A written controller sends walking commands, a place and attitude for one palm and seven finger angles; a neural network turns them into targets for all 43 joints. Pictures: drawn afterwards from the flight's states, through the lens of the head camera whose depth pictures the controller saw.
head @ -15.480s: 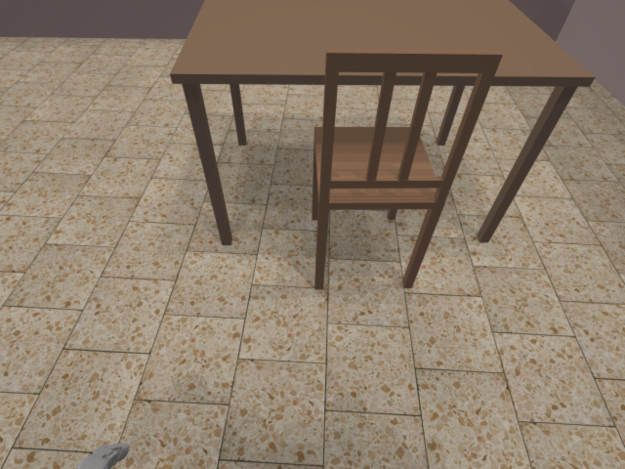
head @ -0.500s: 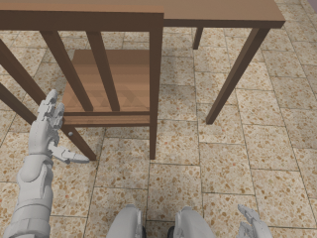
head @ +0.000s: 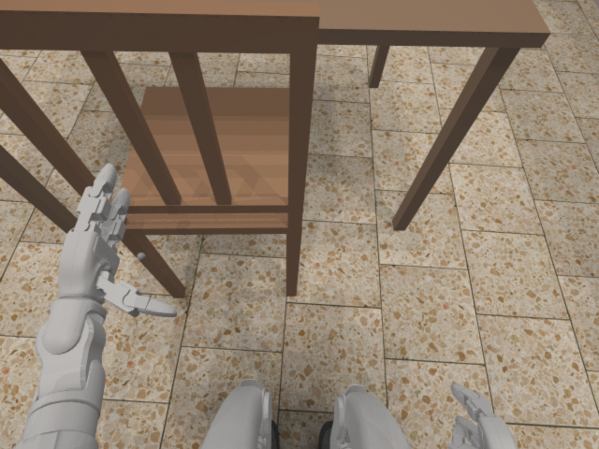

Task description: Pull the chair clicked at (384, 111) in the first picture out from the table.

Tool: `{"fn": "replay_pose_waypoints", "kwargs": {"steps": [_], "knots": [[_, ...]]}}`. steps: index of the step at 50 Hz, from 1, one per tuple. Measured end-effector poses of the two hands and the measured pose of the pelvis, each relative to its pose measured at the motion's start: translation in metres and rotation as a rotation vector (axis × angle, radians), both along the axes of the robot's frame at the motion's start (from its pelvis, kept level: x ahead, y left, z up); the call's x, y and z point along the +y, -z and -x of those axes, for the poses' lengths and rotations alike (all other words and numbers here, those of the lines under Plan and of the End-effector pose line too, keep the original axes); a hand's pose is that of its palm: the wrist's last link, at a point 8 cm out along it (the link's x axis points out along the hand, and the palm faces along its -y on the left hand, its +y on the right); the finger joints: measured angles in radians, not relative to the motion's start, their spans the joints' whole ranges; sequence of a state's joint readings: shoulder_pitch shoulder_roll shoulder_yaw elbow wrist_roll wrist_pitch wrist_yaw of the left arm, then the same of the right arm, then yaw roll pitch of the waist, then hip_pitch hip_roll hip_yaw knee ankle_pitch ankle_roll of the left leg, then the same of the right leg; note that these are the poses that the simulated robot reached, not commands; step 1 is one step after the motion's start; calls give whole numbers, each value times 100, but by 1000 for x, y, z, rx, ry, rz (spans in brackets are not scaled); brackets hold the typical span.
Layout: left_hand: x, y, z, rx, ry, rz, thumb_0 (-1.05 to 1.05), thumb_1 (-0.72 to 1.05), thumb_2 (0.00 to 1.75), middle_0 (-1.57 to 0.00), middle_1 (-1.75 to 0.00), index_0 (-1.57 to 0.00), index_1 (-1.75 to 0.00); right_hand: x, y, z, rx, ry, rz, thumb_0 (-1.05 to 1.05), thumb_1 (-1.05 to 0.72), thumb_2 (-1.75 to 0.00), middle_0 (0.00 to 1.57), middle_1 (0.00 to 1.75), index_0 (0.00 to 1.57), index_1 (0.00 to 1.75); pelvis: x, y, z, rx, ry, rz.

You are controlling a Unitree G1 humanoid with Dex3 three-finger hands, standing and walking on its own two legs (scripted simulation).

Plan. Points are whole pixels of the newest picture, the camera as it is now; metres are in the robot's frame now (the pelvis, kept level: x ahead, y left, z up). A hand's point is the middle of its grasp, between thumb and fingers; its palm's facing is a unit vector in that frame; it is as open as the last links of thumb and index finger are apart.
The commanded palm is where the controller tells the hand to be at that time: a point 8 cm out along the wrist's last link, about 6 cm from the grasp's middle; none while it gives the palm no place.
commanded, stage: aim the fingers beside a spindle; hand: left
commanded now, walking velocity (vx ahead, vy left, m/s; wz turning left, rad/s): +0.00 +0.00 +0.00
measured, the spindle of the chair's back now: (144, 143) +0.51 +0.24 +0.04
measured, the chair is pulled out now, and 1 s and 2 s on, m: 0.00 0.00 0.00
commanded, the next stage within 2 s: push the fingers through the gap in 1.18 s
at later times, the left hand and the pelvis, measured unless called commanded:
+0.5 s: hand (141, 262) +0.35 +0.22 +0.00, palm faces +0.07 -1.00 -0.05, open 16.9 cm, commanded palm +0.33 +0.26 +0.02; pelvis +0.00 +0.00 +0.00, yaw +0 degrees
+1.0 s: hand (151, 254) +0.35 +0.20 +0.02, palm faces +0.04 -1.00 -0.05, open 16.9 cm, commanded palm +0.33 +0.26 +0.01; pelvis +0.00 +0.00 +0.00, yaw +0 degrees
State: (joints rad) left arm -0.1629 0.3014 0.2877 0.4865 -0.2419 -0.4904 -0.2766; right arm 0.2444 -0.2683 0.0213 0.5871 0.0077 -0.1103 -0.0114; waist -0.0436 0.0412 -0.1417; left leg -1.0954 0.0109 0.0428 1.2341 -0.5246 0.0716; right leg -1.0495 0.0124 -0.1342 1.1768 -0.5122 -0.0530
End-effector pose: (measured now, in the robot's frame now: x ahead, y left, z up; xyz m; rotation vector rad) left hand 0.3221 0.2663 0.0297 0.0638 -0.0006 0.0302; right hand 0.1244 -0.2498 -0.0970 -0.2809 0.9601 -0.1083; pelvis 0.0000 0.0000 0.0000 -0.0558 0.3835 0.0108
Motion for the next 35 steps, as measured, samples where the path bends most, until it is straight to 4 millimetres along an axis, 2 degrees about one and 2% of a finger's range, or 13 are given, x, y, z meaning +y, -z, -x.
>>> {"fn": "replay_pose_waypoints", "kwargs": {"steps": [2, 7, 9, 13, 16, 18, 21, 24, 26, 30, 32, 35], "knots": [[0, 0, 0, -3, -6, 7, -1, -50, 30, -6, -8, -6, -8, 1, 0, 0, 3, -7, 2, 1, -90, -90, 20, 30, 21, 30, 0, -1, 0, 0, -3, -1], [0, 21, -10, 62, -26, 31, -1, -50, 30, -6, -8, -6, -8, -2, 3, -2, -4, -14, 17, 1, -90, -90, 20, 30, 21, 30, 0, 5, 3, 11, -8, -1], [-5, 23, -11, 65, -11, 28, -1, -50, 30, -6, -8, -6, -8, -3, 3, -3, -10, -9, 20, 1, -90, -90, 20, 30, 21, 30, 0, 6, 3, 13, -6, 0], [-13, 8, -9, 8, 17, 7, -1, -50, 30, -6, -8, -6, -8, -2, 1, -3, -16, 1, 12, 1, -90, -90, 20, 30, 21, 30, 1, 3, 2, 6, 2, -1], [-9, -3, -7, -19, -4, -4, -1, -50, 30, -6, -8, -6, -8, 0, -1, -3, -14, 4, -2, 1, -90, -90, 20, 30, 21, 30, 0, 0, 0, -1, 5, -7], [-2, -2, -6, -4, -32, -3, -1, -50, 30, -6, -8, -7, -8, 2, -1, -3, -13, -1, -8, 1, -90, -90, 20, 30, 21, 30, -1, 0, 0, -2, 4, -9], [9, 10, -4, 50, -65, 6, -1, -50, 30, -6, -8, -7, -8, 1, 0, -4, -12, -9, -11, 1, -90, -90, 20, 30, 21, 30, -2, 2, 1, 2, 1, -8], [10, 21, 0, 77, -55, 14, -1, -50, 30, -6, -8, -6, -8, 0, 2, -5, -13, -13, -1, 1, -90, -90, 20, 30, 21, 30, -3, 5, 2, 6, -3, -4], [3, 20, 1, 61, -26, 15, -1, -50, 30, -5, -8, -6, -8, -1, 3, -5, -13, -15, 7, 1, -90, -90, 20, 30, 21, 30, -2, 5, 3, 5, -7, 1], [-14, 4, -1, -9, 27, 9, -1, -50, 30, -5, -8, -6, -8, -2, 2, -6, -13, -17, 14, 1, -90, -90, 20, 30, 21, 30, -1, 3, 2, 1, -9, 1], [-15, 1, -6, -20, 23, 6, -1, -50, 30, -6, -8, -6, -8, -2, 2, -6, -13, -15, 13, 1, -90, -90, 20, 30, 21, 30, -1, 2, 2, 1, -6, -3], [-8, 7, -15, 13, -16, 10, -1, -50, 30, -6, -8, -7, -8, -2, 3, -6, -16, -10, 9, 1, -90, -90, 20, 30, 21, 30, -3, 4, 2, 5, -1, -8]]}}
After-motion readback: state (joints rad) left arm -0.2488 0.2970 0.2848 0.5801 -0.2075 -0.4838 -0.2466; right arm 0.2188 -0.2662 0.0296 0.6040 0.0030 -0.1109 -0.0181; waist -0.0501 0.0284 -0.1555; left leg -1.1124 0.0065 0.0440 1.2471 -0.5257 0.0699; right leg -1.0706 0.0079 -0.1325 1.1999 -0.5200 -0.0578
